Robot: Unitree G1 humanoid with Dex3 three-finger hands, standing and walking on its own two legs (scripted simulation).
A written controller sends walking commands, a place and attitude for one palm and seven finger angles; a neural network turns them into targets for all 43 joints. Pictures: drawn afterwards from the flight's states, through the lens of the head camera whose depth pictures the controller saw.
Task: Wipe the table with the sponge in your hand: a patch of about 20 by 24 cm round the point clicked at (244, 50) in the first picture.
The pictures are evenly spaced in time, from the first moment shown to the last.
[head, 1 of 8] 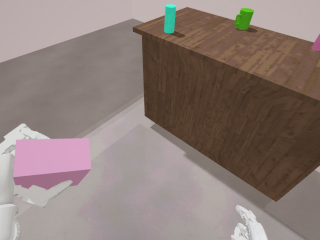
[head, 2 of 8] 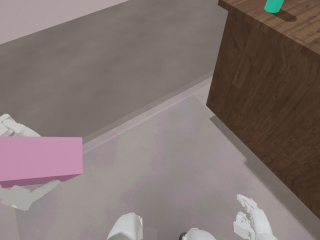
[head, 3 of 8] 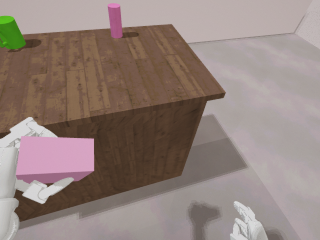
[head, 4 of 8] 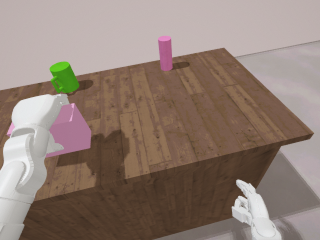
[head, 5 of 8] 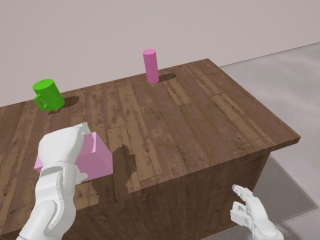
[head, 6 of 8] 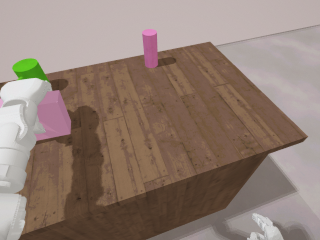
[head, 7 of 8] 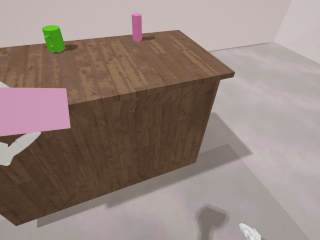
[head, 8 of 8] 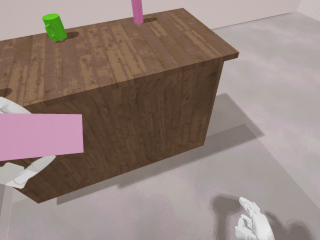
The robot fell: no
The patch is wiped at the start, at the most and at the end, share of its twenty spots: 0.00 0.95 0.95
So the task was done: yes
